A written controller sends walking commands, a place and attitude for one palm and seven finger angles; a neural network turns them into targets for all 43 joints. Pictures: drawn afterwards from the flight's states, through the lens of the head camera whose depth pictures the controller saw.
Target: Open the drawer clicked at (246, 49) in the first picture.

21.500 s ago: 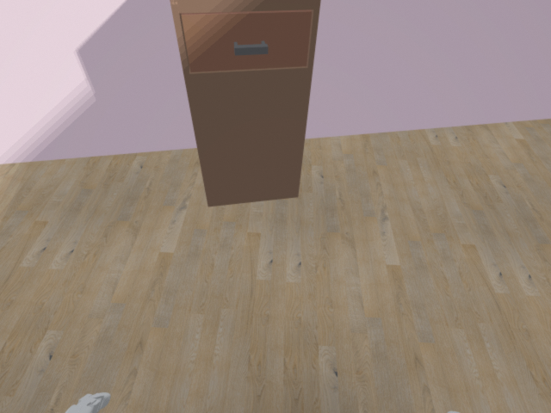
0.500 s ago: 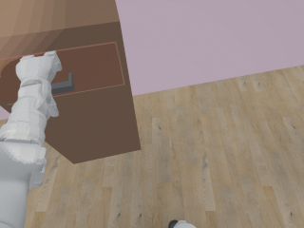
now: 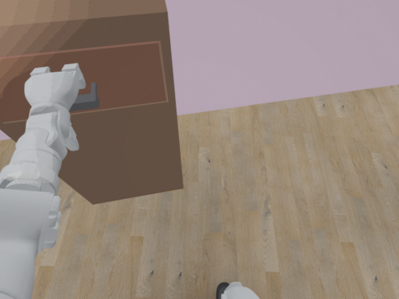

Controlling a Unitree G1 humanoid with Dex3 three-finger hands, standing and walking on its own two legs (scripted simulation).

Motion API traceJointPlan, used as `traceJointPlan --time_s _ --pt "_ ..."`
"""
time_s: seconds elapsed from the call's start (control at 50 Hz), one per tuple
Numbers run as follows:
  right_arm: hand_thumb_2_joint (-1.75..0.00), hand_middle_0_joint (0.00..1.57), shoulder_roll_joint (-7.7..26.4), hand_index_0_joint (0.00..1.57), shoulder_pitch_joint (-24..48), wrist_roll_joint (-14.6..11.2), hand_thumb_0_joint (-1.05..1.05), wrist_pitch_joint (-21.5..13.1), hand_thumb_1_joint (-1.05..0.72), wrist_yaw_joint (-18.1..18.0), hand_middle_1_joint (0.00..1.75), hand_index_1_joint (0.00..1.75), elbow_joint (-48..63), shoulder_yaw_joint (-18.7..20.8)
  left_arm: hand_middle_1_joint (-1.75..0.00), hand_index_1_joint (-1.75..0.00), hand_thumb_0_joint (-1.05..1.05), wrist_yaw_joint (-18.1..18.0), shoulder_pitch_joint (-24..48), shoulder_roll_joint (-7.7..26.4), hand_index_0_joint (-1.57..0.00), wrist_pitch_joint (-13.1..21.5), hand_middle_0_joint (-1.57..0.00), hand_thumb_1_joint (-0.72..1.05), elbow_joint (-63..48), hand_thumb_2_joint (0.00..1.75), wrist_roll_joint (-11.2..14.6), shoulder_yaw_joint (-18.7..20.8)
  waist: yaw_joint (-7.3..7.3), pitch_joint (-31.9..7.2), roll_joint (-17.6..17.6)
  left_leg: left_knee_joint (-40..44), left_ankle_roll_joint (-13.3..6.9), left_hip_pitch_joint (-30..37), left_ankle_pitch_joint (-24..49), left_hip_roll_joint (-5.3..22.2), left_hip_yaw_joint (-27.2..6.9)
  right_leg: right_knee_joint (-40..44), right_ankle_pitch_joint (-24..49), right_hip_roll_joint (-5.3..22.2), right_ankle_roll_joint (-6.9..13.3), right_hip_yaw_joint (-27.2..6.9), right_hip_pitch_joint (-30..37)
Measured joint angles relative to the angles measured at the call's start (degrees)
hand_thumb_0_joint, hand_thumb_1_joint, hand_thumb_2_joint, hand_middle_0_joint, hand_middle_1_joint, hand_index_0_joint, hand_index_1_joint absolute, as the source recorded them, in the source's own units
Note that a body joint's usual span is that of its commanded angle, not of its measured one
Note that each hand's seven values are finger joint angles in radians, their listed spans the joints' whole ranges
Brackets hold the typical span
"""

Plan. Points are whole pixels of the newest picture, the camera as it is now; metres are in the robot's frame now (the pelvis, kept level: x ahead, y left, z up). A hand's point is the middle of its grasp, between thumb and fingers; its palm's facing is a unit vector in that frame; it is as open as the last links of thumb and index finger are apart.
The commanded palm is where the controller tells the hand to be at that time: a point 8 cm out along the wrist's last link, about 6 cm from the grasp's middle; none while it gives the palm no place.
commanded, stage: lower the fingers behind the handle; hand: left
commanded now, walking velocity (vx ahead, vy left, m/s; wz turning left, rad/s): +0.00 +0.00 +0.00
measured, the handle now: (72, 96) +0.55 +0.26 +0.04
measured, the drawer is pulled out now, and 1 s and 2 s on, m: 0.00 0.00 0.00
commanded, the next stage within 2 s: lift the fingers back up to retry in 0.86 s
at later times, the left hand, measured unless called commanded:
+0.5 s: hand (67, 112) +0.50 +0.26 +0.04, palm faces -0.02 +0.02 -1.00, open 13.8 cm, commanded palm +0.47 +0.25 +0.07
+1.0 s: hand (66, 114) +0.49 +0.26 +0.04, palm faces -0.02 +0.01 -1.00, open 13.8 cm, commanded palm +0.47 +0.25 +0.08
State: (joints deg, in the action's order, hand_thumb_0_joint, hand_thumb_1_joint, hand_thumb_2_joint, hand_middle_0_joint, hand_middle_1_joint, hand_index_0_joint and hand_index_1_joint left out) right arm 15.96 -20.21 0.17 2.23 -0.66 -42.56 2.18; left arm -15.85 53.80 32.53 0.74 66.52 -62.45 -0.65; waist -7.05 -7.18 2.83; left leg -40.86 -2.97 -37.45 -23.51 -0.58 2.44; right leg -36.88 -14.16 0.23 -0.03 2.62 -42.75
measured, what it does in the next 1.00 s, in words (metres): stands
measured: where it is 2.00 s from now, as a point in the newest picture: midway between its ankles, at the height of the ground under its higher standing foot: outside the picture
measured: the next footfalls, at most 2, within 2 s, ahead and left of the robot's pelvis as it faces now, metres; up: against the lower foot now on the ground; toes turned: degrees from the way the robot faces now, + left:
none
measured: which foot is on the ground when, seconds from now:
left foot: down 0.00-1.00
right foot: down 0.00-1.00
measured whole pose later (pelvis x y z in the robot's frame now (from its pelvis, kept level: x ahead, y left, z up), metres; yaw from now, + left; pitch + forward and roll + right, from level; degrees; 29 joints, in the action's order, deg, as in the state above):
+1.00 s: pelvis -0.01 +0.00 -0.01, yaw -1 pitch +22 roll -2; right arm 16.2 -21.3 0.0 3.2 -0.4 -41.3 1.5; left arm -17.3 52.5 33.9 3.0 64.3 -61.9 -0.8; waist -6.9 -8.1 2.9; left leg -46.7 -3.4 -43.0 -25.3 -0.5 3.3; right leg -42.2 -15.2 0.2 -0.3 1.8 -48.5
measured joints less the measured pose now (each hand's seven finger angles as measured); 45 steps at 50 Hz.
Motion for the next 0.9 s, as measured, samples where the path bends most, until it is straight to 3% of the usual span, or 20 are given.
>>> traceJointPlan --time_s 0.08,0.24,0.56,0.9 --pt "-0.9 0.2 -0.43 0.21 -0.32 -0.05 0.0 0.44 -0.91 -0.19 0.3 0.3 0.49 -0.59 -1.22 -1.22 0.0 1.05 -0.73 0.7 -0.33 1.84 -0.32 -0.49 -0.29 0.3 0.38 -0.04 0.19 -0.25 0.14 -0.32 -0.1 0.04 -0.38 0.02 0.24 -0.46 -0.35 -0.03 -0.11 -0.25 -0.12" --pt "-0.9 0.2 -0.69 0.21 -0.8 0.2 0.0 0.72 -0.91 0.24 0.3 0.3 0.88 -0.4 -1.26 -1.21 0.0 -0.38 -1.55 0.59 -0.32 3.45 -0.31 -0.49 -2.19 0.3 0.06 0.08 0.97 -0.79 0.1 -2.13 -0.23 -1.91 -1.12 -0.06 0.29 -2.2 -1.03 0.1 -0.23 -0.31 -2.07" --pt "-0.9 0.2 0.26 0.21 -0.4 -0.07 0.0 1.36 -0.91 0.58 0.3 0.3 1.28 -0.14 -1.27 -1.2 0.0 -1.92 -0.91 0.25 -0.32 0.55 -0.23 -0.49 -1.56 0.3 0.16 -1.43 0.44 -1.22 -0.09 -4.64 -0.38 -4.17 -1.79 0.07 0.52 -4.28 -1.3 0.02 -0.28 -0.52 -4.27" --pt "-0.9 0.2 0.19 0.21 -1.14 -0.18 0.0 1.01 -0.91 0.1 0.3 0.3 1.5 -0.63 -1.24 -1.2 0.0 -1.09 -1.15 1.64 -0.32 2.22 -0.21 -0.49 -2.2 0.3 0.51 -0.37 0.09 -0.86 -0.04 -5.8 -0.44 -5.54 -1.78 0.13 0.86 -5.32 -1.08 -0.03 -0.27 -0.86 -5.72"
